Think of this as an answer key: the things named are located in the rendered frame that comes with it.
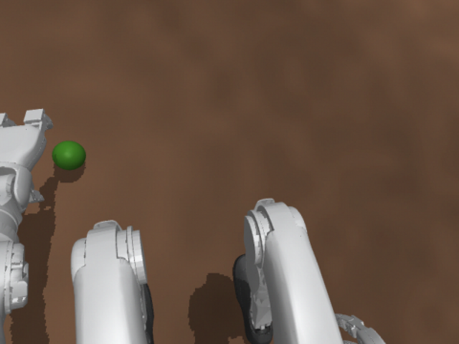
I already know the ball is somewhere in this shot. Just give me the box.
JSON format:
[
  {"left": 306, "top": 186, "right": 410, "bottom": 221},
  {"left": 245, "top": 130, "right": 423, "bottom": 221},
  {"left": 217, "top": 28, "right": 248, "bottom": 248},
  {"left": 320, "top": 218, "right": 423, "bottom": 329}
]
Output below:
[{"left": 52, "top": 140, "right": 86, "bottom": 170}]

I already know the right robot foot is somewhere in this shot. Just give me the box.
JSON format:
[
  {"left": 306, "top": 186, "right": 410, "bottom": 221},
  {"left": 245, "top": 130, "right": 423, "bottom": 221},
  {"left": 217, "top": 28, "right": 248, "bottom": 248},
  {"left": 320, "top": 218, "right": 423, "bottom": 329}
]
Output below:
[{"left": 233, "top": 254, "right": 273, "bottom": 344}]

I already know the left robot arm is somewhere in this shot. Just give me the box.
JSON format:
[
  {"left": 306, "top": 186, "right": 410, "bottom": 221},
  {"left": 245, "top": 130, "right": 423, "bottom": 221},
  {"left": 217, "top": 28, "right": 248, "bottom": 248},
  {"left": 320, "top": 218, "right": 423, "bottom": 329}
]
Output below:
[{"left": 0, "top": 162, "right": 32, "bottom": 344}]

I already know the left robot hand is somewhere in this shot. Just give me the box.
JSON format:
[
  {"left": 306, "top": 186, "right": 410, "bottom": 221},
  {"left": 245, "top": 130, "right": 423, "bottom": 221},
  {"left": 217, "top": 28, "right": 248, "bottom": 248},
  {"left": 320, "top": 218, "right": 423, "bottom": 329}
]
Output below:
[{"left": 0, "top": 109, "right": 53, "bottom": 204}]

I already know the right robot hand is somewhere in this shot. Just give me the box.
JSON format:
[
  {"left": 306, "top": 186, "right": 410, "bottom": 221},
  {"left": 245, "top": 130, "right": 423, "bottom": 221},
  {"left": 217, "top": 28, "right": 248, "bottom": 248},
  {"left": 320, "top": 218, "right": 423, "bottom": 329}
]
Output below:
[{"left": 334, "top": 314, "right": 386, "bottom": 344}]

